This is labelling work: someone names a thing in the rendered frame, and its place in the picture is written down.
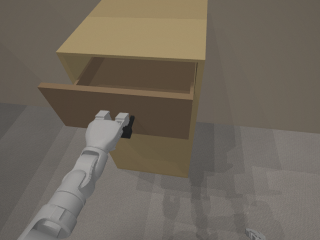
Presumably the robot left forearm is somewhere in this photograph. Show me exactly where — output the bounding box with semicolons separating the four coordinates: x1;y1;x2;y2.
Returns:
17;146;108;240

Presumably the handle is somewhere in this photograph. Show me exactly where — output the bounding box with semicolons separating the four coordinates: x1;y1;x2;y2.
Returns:
121;115;135;139

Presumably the robot left upper arm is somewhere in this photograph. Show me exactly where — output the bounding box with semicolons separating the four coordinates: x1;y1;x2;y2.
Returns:
23;229;61;240

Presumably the drawer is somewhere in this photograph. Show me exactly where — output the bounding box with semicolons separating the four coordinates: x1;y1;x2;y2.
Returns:
37;57;196;140

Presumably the right robot hand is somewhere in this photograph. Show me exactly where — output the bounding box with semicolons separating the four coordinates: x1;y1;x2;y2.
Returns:
245;228;266;240

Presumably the cabinet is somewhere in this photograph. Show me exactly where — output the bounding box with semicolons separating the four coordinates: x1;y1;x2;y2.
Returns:
56;0;208;178

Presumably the left robot hand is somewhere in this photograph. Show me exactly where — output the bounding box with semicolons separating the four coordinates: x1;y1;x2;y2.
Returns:
85;110;130;154

